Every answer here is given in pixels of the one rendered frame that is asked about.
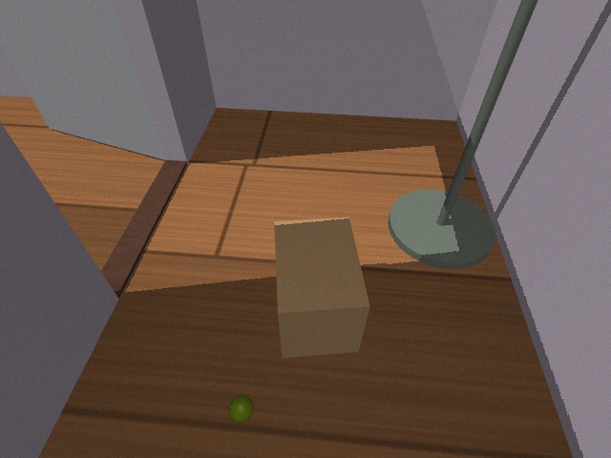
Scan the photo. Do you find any coat stand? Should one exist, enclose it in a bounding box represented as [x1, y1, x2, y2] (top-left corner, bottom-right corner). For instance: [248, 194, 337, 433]
[389, 0, 537, 269]

